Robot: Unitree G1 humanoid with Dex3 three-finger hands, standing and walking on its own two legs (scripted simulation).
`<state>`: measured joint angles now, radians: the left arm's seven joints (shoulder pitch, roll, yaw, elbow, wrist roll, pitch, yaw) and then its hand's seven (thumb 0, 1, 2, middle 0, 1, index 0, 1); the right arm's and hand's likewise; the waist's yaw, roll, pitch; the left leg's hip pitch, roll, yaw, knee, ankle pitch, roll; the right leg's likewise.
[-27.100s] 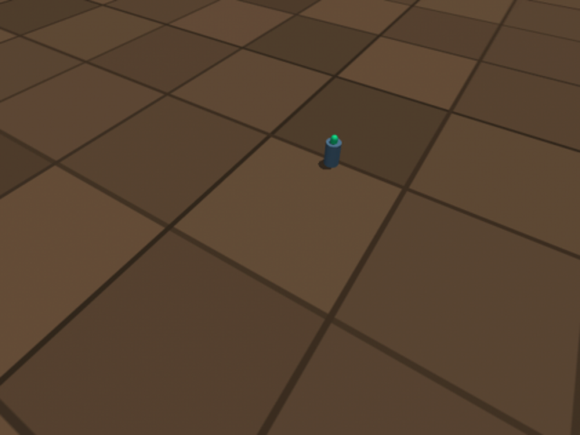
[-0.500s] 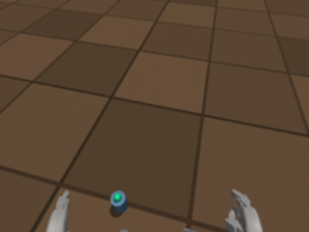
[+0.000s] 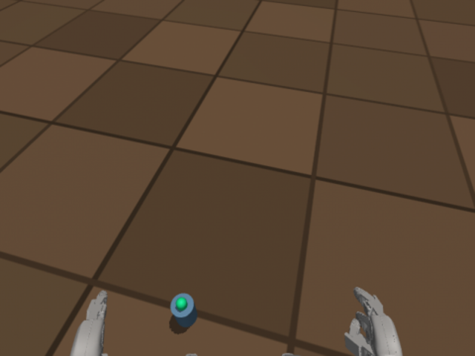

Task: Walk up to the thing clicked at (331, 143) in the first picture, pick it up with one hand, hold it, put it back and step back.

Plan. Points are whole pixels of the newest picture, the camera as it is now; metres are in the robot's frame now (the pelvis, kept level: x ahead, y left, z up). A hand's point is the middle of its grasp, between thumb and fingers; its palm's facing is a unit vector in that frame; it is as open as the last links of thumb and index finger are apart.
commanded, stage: home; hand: left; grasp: from the side
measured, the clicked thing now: (183, 309) +0.38 +0.18 -0.63
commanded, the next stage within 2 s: stand in 0.46 s
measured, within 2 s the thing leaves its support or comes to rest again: neither
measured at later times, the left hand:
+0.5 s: hand (129, 342) +0.17 +0.18 -0.06, palm faces +0.10 -0.95 -0.29, open 17.5 cm
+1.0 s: hand out of the picture +0.15 +0.21 -0.09, palm faces -0.02 -0.94 -0.33, open 9.6 cm
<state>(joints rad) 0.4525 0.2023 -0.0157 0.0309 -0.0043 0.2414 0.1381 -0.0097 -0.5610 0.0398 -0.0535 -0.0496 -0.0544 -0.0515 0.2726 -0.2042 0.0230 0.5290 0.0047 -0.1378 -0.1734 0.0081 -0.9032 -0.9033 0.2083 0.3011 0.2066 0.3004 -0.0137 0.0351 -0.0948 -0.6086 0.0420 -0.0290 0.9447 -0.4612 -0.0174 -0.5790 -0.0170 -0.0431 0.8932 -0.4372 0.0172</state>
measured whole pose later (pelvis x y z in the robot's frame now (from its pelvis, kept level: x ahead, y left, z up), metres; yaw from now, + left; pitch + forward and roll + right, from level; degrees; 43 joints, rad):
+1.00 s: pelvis -0.01 +0.00 +0.01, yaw +1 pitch +2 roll +0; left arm 0.26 0.29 -0.02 0.48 0.06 0.05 0.03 0.00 0.50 0.80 -0.20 -0.29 -0.20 -0.29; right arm 0.19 -0.26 0.00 0.75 -0.07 -0.04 -0.04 0.01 -0.90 -0.90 0.21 0.30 0.21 0.30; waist 0.01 -0.01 -0.01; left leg -0.47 0.01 -0.02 0.85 -0.41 -0.01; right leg -0.46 -0.05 -0.03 0.84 -0.42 0.02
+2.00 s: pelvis -0.02 +0.00 +0.06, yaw +1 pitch -4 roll +0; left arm 0.17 0.32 -0.01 1.15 0.03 -0.01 0.01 0.01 0.90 0.89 -0.20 -0.30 -0.20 -0.30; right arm 0.15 -0.33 -0.02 1.15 -0.02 0.01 0.01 0.00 -0.91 -0.90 0.21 0.30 0.21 0.30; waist 0.01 0.02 0.06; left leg -0.15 0.00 -0.01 0.37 -0.16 0.00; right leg -0.14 -0.05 -0.04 0.38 -0.17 0.03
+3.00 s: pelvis +0.01 -0.01 +0.06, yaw +0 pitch -3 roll +0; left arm 0.11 0.33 0.00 1.14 0.02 -0.01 0.00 0.01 0.90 0.89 -0.20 -0.30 -0.21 -0.30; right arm 0.11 -0.34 -0.01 1.16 -0.02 0.00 0.00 0.00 -0.91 -0.90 0.21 0.30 0.21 0.30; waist 0.00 0.01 0.05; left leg -0.09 0.03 -0.01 0.30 -0.17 -0.03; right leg -0.10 -0.02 -0.04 0.32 -0.18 0.01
